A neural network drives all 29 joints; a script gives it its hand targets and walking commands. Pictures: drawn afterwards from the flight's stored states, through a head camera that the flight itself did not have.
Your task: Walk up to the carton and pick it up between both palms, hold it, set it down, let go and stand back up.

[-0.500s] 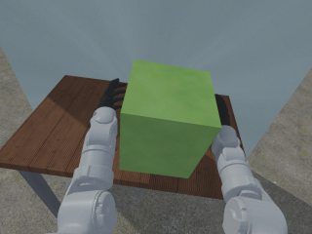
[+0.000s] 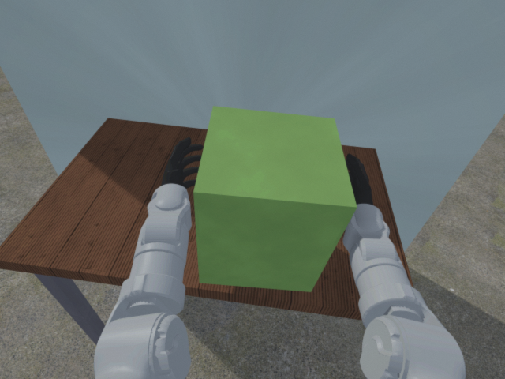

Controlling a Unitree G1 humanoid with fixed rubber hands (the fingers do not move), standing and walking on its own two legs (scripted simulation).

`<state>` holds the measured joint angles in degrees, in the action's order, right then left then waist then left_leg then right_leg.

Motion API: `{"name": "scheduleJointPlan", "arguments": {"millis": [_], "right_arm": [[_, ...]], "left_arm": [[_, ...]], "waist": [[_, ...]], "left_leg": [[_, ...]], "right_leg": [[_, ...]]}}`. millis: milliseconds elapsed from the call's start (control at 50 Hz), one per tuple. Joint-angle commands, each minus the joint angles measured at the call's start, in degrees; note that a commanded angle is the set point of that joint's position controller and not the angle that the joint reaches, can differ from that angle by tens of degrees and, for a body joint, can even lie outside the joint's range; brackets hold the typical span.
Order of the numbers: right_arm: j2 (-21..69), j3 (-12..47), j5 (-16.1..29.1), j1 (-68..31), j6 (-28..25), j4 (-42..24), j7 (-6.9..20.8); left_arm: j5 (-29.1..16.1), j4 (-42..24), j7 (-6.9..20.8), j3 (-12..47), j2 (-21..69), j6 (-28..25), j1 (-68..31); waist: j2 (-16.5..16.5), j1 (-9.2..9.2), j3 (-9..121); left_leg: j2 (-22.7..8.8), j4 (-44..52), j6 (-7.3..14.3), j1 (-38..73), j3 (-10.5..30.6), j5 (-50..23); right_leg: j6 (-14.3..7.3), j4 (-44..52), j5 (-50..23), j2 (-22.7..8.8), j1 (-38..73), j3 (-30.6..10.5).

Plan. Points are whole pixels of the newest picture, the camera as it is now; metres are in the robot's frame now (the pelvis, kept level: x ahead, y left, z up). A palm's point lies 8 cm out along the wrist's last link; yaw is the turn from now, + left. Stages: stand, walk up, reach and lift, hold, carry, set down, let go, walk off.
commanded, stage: set down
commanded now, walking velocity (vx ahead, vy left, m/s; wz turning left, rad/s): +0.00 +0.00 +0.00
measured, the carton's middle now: (264, 203) +0.42 -0.02 +0.07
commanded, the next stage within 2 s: none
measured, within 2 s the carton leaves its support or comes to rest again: rests again in 1.62 s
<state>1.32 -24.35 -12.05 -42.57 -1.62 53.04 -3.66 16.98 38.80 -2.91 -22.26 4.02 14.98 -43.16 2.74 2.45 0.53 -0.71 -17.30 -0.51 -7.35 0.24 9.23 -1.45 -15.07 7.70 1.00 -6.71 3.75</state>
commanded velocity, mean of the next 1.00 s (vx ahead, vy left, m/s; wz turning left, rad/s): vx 0.00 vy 0.00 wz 0.00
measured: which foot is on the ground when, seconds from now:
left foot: down 0.00-1.00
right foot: down 0.00-1.00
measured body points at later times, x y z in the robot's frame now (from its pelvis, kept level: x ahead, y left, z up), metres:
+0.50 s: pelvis +0.01 +0.00 +0.00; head +0.04 +0.01 +0.45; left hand +0.44 +0.12 +0.09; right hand +0.42 -0.19 +0.08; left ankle +0.00 +0.12 -0.75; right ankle +0.01 -0.10 -0.75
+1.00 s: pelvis +0.02 +0.01 +0.00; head +0.05 +0.01 +0.45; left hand +0.45 +0.11 +0.08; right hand +0.41 -0.19 +0.06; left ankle +0.00 +0.12 -0.75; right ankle +0.01 -0.09 -0.75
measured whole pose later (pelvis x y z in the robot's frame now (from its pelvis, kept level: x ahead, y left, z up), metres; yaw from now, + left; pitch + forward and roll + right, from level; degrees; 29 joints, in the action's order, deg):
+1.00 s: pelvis +0.02 +0.01 +0.00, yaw -3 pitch +6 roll -1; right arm 0.1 -28.6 -15.8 -41.6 -9.2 56.6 -1.5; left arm 17.9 47.6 -5.0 -24.4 5.6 5.2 -44.0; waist -0.5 1.0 2.6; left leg -1.5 -19.5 0.1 -14.0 -3.7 11.3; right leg -1.2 -17.0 8.3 0.6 -14.4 5.1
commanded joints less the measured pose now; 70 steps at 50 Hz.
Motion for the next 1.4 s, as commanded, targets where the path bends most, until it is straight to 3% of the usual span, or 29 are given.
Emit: {"name": "scheduleJointPlan", "arguments": {"millis": [0,80,160,360,460,660,740,860,940,980,1080,1260,1380], "right_arm": [[23.0,10.8,-3.1,-40.3,-6.2,-8.6,9.3],[22.1,8.8,-4.0,-41.0,-6.2,-7.8,10.6],[21.3,7.5,-4.7,-41.6,-5.7,-8.1,11.7],[23.0,8.3,-6.5,-39.4,-6.6,-8.6,12.5],[23.8,9.4,-7.2,-37.5,-8.7,-8.9,12.1],[24.4,9.2,-8.7,-33.9,-13.5,-3.0,11.0],[24.5,9.3,-8.4,-33.1,-13.0,-0.9,10.8],[25.2,12.7,-5.7,-35.3,-12.3,-2.1,10.8],[24.5,12.4,-5.6,-37.0,-12.2,-3.4,11.1],[24.4,11.2,-6.4,-36.8,-12.1,-3.5,11.3],[22.8,6.7,-9.1,-37.4,-12.2,-3.9,12.2],[20.8,-2.6,-14.6,-36.4,-9.3,-2.6,14.3],[21.5,-4.5,-16.1,-33.4,-7.8,-2.8,15.0]], "left_arm": [[-1.1,-2.8,5.2,16.5,26.7,-4.7,-38.8],[-0.1,-0.8,4.7,13.8,25.3,-5.0,-39.2],[0.1,0.7,4.3,11.4,23.7,-5.2,-38.8],[1.8,2.1,4.6,8.2,23.4,-7.0,-35.8],[1.7,0.7,4.4,10.1,24.5,-9.0,-34.8],[-1.0,-2.6,2.4,18.3,28.6,-13.4,-35.0],[-0.7,-1.1,2.4,17.7,27.8,-12.7,-34.3],[0.1,3.9,3.0,13.5,25.9,-12.2,-32.0],[0.5,5.5,3.4,11.2,24.9,-12.5,-32.6],[0.7,5.1,3.5,10.9,25.2,-13.0,-34.0],[1.1,4.0,3.2,10.3,25.0,-14.2,-37.1],[2.7,3.2,2.3,7.3,23.4,-12.7,-40.6],[4.3,3.5,2.7,5.2,23.2,-11.7,-37.6]], "waist": [[-3.1,0.65,30.6],[-3.8,-0.37,28.5],[-1.8,-1.50,28.5],[0.7,-2.95,31.4],[-0.1,-2.20,35.9],[-6.1,0.55,43.8],[-4.7,0.25,41.4],[0.4,-2.14,37.1],[1.3,-2.98,35.2],[1.1,-2.08,36.0],[-1.3,-1.63,36.5],[-3.1,-1.12,32.5],[-2.8,-1.22,28.8]], "left_leg": [[0.7,0.3,-2.7,9.2,-4.1,-11.4],[0.5,0.8,-2.6,8.5,-4.5,-10.5],[0.3,1.6,-2.0,7.1,-4.5,-8.6],[0.7,0.8,-1.2,5.2,-6.0,-13.7],[0.7,-1.5,-1.9,6.2,-5.9,-19.8],[-0.7,-7.8,-4.4,12.0,-4.1,-34.5],[-0.8,-7.6,-3.6,9.1,-3.9,-32.6],[0.1,-3.4,-1.3,-1.7,-4.5,-23.0],[0.2,-1.8,-0.6,-3.1,-5.0,-19.2],[0.1,-1.1,-0.7,-2.5,-5.0,-17.3],[-0.4,0.0,-1.3,0.7,-5.4,-14.2],[-0.7,2.2,-1.2,2.6,-5.9,-2.2],[-0.4,2.7,-0.8,3.5,-6.1,-2.7]], "right_leg": [[4.2,-2.1,-18.5,-0.1,9.2,3.4],[3.8,-1.7,-15.1,0.0,8.0,3.2],[3.9,-1.5,-13.6,0.1,8.0,2.9],[4.9,-3.5,-24.3,-0.4,12.2,2.0],[5.2,-5.0,-31.7,-0.3,12.3,2.6],[3.7,-6.4,-36.1,0.6,3.2,4.3],[3.7,-6.9,-36.7,0.4,4.7,3.8],[5.1,-8.3,-40.8,-0.8,14.6,1.7],[5.5,-7.2,-37.7,-1.2,15.4,1.4],[5.4,-6.6,-35.4,-1.0,15.1,1.6],[4.0,-4.2,-24.9,-0.9,9.8,2.2],[2.3,-1.4,-3.9,-1.1,1.9,3.2],[2.2,-1.4,-3.7,-0.9,1.7,3.5]]}}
